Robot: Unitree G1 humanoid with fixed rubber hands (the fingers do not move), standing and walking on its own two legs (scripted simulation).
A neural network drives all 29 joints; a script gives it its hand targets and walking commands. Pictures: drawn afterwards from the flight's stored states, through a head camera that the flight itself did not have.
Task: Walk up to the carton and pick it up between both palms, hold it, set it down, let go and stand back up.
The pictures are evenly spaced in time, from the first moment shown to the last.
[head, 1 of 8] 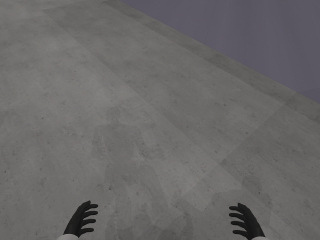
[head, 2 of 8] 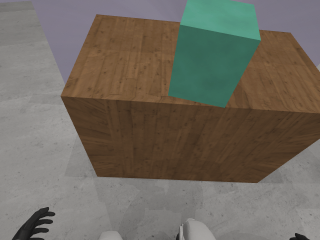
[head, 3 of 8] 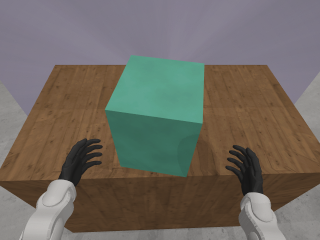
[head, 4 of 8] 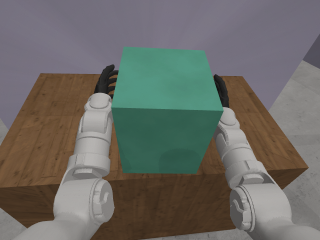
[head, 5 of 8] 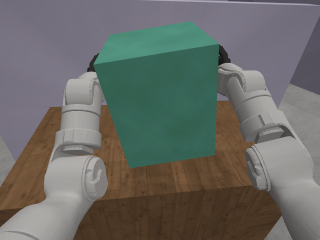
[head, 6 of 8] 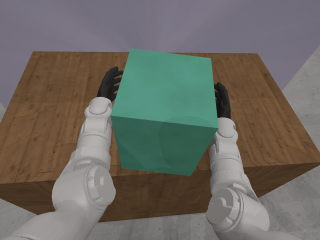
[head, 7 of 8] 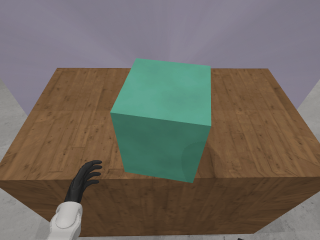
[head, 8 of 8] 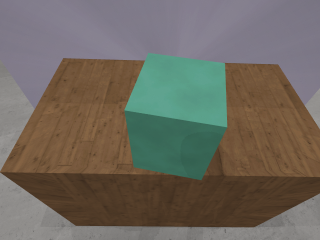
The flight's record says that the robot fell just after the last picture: no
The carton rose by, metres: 0.22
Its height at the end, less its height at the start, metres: +0.00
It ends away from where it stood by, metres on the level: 0.03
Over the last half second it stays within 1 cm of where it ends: yes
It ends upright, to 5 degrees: yes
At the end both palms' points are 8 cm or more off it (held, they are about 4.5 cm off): yes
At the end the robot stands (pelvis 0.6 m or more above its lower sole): yes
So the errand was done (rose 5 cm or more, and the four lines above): yes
